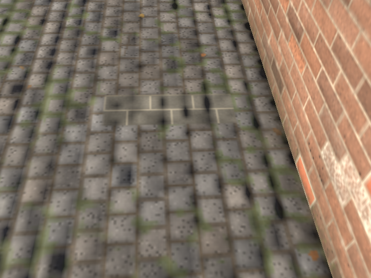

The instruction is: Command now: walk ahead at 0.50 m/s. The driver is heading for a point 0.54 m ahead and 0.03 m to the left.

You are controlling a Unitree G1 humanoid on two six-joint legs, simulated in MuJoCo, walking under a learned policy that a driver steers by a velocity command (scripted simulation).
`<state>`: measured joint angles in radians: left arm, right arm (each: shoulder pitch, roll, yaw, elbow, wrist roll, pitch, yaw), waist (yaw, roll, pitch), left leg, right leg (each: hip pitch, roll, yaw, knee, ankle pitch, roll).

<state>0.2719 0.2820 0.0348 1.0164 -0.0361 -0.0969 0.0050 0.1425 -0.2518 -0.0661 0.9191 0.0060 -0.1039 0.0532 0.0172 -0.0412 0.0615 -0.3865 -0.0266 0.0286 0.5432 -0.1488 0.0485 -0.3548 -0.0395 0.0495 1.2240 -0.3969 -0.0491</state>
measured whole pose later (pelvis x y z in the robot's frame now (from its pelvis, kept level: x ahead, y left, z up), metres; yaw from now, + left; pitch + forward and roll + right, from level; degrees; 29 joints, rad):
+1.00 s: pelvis +0.47 +0.00 +0.00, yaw -1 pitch +1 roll +0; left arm 0.20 0.29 0.01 1.02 0.01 -0.07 -0.01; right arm 0.10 -0.24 -0.04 0.95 -0.02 -0.06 -0.01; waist 0.01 -0.02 0.02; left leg -0.41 0.00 0.00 0.51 -0.11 0.02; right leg -0.20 -0.03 0.00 0.72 -0.52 0.04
